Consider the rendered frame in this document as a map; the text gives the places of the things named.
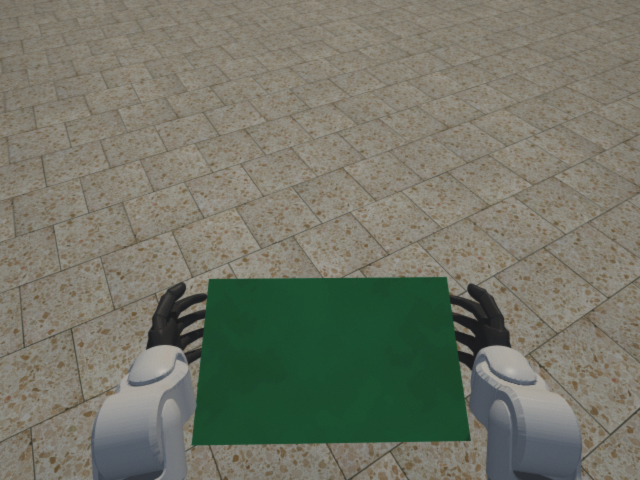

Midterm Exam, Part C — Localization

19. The right robot hand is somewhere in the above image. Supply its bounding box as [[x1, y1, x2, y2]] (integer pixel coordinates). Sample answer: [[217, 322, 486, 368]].
[[449, 283, 511, 370]]

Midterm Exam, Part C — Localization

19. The left robot forearm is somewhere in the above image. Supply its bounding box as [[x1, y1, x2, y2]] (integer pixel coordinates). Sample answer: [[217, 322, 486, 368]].
[[91, 345, 197, 480]]

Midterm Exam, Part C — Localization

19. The carton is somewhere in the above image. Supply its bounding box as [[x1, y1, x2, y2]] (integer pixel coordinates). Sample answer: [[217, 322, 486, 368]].
[[192, 277, 471, 445]]

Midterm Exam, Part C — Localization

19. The left robot hand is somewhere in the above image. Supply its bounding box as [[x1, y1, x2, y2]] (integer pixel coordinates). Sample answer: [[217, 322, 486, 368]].
[[146, 282, 207, 365]]

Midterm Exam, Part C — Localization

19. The right robot forearm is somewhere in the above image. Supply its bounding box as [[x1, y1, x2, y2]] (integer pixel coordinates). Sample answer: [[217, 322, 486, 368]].
[[469, 346, 582, 480]]

